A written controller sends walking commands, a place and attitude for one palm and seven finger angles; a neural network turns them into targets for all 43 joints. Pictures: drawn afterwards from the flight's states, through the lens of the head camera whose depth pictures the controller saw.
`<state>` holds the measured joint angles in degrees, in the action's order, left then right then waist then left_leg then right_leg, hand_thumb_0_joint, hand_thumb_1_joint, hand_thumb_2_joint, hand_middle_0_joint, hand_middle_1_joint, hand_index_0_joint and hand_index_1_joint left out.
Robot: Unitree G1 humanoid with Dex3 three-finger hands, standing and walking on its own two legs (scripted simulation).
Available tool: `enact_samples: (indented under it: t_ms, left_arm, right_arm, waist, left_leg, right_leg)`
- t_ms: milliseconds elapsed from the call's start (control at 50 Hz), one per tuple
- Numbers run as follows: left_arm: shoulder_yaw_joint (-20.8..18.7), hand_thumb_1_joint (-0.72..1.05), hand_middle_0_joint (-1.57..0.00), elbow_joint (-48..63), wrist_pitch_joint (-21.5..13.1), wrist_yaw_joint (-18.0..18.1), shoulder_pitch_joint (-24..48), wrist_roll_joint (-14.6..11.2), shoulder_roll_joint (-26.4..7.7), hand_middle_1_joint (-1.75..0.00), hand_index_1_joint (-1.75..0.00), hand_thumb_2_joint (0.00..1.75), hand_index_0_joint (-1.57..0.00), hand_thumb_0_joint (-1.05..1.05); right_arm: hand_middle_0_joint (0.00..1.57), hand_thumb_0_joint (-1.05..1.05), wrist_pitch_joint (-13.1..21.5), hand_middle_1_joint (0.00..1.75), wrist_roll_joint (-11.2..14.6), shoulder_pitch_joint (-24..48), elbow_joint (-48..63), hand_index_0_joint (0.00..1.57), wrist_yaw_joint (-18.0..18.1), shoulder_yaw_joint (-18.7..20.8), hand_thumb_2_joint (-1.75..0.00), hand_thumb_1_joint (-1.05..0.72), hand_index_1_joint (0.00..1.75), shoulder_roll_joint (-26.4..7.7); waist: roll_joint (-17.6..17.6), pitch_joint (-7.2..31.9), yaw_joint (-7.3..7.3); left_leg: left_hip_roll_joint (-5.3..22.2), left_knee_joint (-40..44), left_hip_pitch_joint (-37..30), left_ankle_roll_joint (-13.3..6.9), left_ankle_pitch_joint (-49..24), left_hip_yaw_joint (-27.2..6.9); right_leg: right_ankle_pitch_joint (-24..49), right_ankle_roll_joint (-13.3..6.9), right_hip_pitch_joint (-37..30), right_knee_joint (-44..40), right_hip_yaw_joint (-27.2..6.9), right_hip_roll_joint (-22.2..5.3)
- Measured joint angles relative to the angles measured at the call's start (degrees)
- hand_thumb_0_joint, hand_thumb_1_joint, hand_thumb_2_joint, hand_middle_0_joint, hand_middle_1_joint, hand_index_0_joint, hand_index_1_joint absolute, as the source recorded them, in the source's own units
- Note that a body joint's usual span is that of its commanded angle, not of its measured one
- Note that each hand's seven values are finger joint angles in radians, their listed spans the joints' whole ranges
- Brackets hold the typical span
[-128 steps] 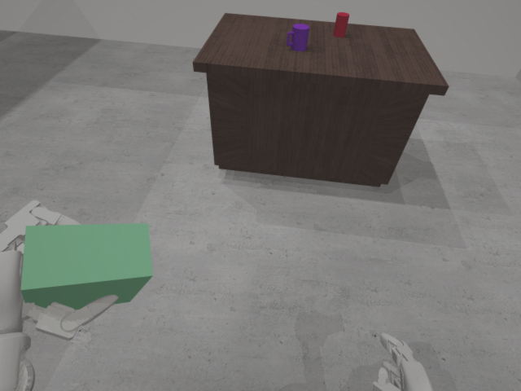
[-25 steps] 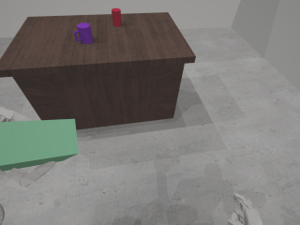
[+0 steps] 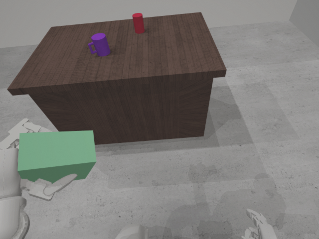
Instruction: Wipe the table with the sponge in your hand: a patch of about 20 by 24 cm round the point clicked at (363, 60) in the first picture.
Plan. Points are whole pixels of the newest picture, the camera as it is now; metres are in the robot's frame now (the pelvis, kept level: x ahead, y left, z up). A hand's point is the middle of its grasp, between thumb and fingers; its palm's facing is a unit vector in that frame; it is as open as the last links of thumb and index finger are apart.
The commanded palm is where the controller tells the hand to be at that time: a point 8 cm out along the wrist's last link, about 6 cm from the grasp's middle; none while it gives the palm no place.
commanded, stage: walk to a spot facing it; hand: left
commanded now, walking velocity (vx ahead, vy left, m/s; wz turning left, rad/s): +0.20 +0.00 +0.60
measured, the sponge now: (68, 159) +0.24 +0.19 +0.15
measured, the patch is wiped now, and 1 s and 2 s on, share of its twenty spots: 0.00 0.00 0.00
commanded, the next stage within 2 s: turn to face it in 0.20 s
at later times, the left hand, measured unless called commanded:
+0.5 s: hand (24, 139) +0.25 +0.26 +0.19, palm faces +0.51 -0.76 -0.39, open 10.4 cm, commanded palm +0.20 +0.30 +0.19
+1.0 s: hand (103, 120) +0.29 +0.12 +0.20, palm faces +0.22 -0.84 -0.50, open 10.4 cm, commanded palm +0.24 +0.18 +0.19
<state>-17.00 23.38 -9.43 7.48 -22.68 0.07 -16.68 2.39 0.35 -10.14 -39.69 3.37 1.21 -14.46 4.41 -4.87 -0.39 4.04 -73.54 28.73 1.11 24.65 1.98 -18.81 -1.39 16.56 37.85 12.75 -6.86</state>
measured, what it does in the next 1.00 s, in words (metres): steps on the spot: left foot, then right foot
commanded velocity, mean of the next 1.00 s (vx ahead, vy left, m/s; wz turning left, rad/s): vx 0.00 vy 0.00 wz -0.24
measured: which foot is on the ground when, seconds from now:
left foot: up 0.00-0.26, down 0.28-0.68, up 0.70-1.00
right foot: down 0.00-0.28, up 0.30-0.64, down 0.66-1.00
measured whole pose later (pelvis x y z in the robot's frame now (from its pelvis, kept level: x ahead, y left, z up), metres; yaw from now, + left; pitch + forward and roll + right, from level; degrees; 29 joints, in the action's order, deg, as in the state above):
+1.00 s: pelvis +0.05 -0.07 +0.01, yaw -7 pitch +1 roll +2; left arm -22.3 32.7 -13.6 7.8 -29.8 -2.8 -25.4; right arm 0.9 0.3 -11.1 -32.3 2.0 3.4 -16.3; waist -1.2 -2.6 1.7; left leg 1.3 -48.8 20.4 4.0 25.4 0.5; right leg -5.9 -6.2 20.7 26.2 -2.4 5.9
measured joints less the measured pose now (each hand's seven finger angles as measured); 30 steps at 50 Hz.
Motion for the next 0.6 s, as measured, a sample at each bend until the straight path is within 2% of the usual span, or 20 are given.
enact_samples:
  t_ms: [40,100,180,260,280,300,340,360,400,480,540,600]
  left_arm:
    - [0.02,-0.50,-0.70,2.61,-0.66,-0.20,-2.41,0.21,-0.76,-1.36,-1.35,0.99,-0.71,-0.01]
    - [-1.80,-0.50,-0.70,7.66,-2.02,0.08,-5.33,0.24,-4.13,-1.36,-1.35,0.99,-0.71,-0.01]
    - [-5.81,-0.50,-0.70,12.74,-3.71,1.62,-7.42,-0.77,-7.86,-1.36,-1.36,0.99,-0.71,-0.01]
    - [-7.81,-0.50,-0.70,14.25,-3.90,3.04,-8.43,-1.68,-8.06,-1.36,-1.36,0.99,-0.71,-0.01]
    - [-7.95,-0.51,-0.70,14.29,-3.75,3.29,-8.60,-2.01,-7.67,-1.36,-1.36,0.99,-0.70,-0.01]
    - [-7.95,-0.51,-0.70,13.50,-3.65,3.36,-7.77,-2.35,-7.63,-1.36,-1.36,0.99,-0.70,-0.01]
    - [-7.13,-0.51,-0.70,10.53,-3.27,2.84,-4.78,-1.98,-7.62,-1.36,-1.36,0.99,-0.70,-0.01]
    - [-6.72,-0.51,-0.70,9.20,-2.84,2.37,-3.53,-1.69,-7.67,-1.36,-1.36,0.99,-0.70,-0.01]
    - [-5.87,-0.51,-0.70,8.39,-1.58,1.84,-2.32,-1.35,-7.51,-1.36,-1.36,0.99,-0.70,-0.01]
    - [-4.41,-0.51,-0.70,12.26,-0.68,1.39,-4.15,-1.59,-6.16,-1.36,-1.36,0.99,-0.70,-0.01]
    - [-3.61,-0.51,-0.70,13.53,-1.88,1.25,-5.29,-1.76,-5.27,-1.36,-1.36,0.99,-0.70,-0.01]
    - [-3.80,-0.51,-0.70,10.28,-2.49,1.18,-3.87,-1.75,-4.69,-1.36,-1.36,1.00,-0.70,-0.01]
  right_arm:
    - [0.20,0.01,-0.31,0.30,-0.06,0.54,1.00,0.21,0.05,0.75,-0.90,-0.90,0.30,-0.78]
    - [0.20,0.01,-0.59,0.30,-0.24,0.33,3.58,0.20,0.26,1.72,-0.90,-0.91,0.30,-0.91]
    - [0.20,0.01,-0.85,0.30,-0.46,-0.71,6.90,0.20,0.44,2.61,-0.90,-0.91,0.30,-0.80]
    - [0.20,0.01,-1.22,0.30,-0.50,-1.37,8.71,0.20,0.50,2.82,-0.90,-0.91,0.30,-0.61]
    - [0.20,0.01,-1.21,0.30,-0.49,-1.31,9.19,0.20,0.56,2.75,-0.90,-0.91,0.30,-0.67]
    - [0.20,0.01,-1.07,0.30,-0.50,-0.67,9.00,0.20,0.73,2.88,-0.90,-0.91,0.30,0.22]
    - [0.20,0.01,-0.54,0.30,-0.32,0.58,8.03,0.20,0.25,2.33,-0.90,-0.91,0.30,2.54]
    - [0.20,0.01,-0.30,0.30,-0.24,1.06,7.47,0.20,-0.22,1.50,-0.90,-0.91,0.30,3.69]
    - [0.20,0.01,0.20,0.30,-0.01,1.51,6.78,0.20,-1.26,-0.31,-0.90,-0.91,0.30,5.80]
    - [0.20,0.01,2.13,0.30,-0.26,1.11,6.81,0.20,-2.50,-3.29,-0.90,-0.90,0.30,8.46]
    - [0.21,0.01,3.74,0.30,-0.56,0.58,6.78,0.21,-2.50,-4.54,-0.90,-0.90,0.30,8.97]
    - [0.21,0.01,4.59,0.30,-0.70,0.57,6.52,0.21,-2.33,-4.87,-0.90,-0.90,0.30,8.61]
  waist:
    - [-1.35,-0.89,1.13]
    - [-4.03,-1.95,2.13]
    - [-6.50,-2.07,2.07]
    - [-7.38,-0.68,1.49]
    - [-6.99,-0.20,1.37]
    - [-7.41,-0.29,1.62]
    - [-7.47,-0.95,1.74]
    - [-7.47,-1.10,1.60]
    - [-7.45,-0.98,1.07]
    - [-7.03,-0.21,-1.03]
    - [-5.23,0.88,-2.84]
    - [-2.76,2.09,-4.37]
  left_leg:
    - [0.13,-0.91,2.51,0.59,-1.67,0.99]
    - [1.33,8.11,2.92,0.97,-3.26,3.10]
    - [1.89,24.28,0.00,1.01,-4.05,6.67]
    - [-0.52,37.26,-5.49,0.83,-8.68,9.86]
    - [-1.09,40.46,-7.53,-0.27,-12.75,9.93]
    - [-1.62,39.16,-7.24,-2.01,-13.45,9.73]
    - [-1.61,35.80,-6.61,-3.89,-10.92,8.22]
    - [-1.43,35.66,-6.91,-4.04,-10.24,7.42]
    - [-0.91,36.91,-7.77,-3.49,-10.46,6.11]
    - [0.19,40.49,-9.94,-2.32,-12.16,5.38]
    - [1.42,42.15,-11.32,-1.48,-12.71,5.55]
    - [3.11,42.09,-11.93,-0.35,-12.55,6.27]
  right_leg:
    - [0.38,-0.04,-1.89,-2.44,0.76,-0.22]
    - [0.69,-0.10,-4.22,-5.52,2.03,-0.70]
    - [-0.53,0.49,-5.41,-6.28,3.49,-1.56]
    - [-4.60,2.07,-4.49,-0.86,4.06,-3.42]
    - [-5.87,2.60,-3.04,3.52,3.76,-3.99]
    - [-7.25,3.60,-0.79,10.01,1.64,-4.31]
    - [-13.46,4.35,4.01,23.32,-4.33,-1.22]
    - [-14.15,4.44,6.00,27.62,-6.13,0.31]
    - [-12.40,4.53,8.93,30.16,-7.82,2.10]
    - [-5.37,4.31,9.95,20.78,-8.64,2.71]
    - [-4.02,4.38,7.48,11.88,-8.19,3.49]
    - [-3.91,4.80,4.32,5.70,-7.43,4.80]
